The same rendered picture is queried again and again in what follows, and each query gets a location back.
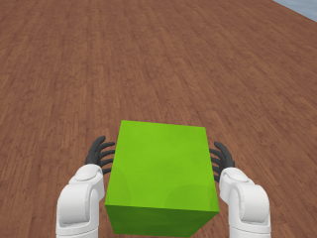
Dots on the right robot hand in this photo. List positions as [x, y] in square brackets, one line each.
[225, 161]

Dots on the carton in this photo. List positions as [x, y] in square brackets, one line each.
[161, 181]

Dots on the robot left forearm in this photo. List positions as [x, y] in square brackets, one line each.
[77, 210]

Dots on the left robot hand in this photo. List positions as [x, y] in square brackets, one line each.
[94, 156]

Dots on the robot right forearm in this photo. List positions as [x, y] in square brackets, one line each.
[248, 205]

